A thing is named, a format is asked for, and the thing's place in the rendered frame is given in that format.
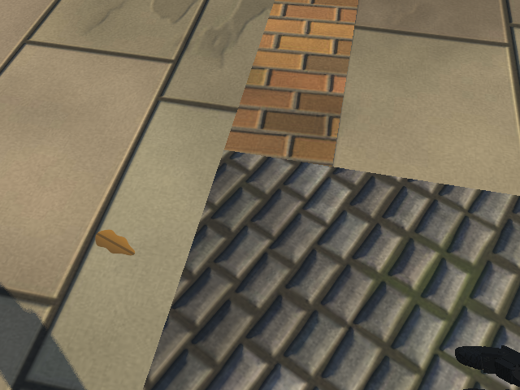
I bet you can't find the robot right hand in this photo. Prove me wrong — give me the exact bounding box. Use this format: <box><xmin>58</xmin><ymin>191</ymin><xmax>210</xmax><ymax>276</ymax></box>
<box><xmin>455</xmin><ymin>345</ymin><xmax>520</xmax><ymax>390</ymax></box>

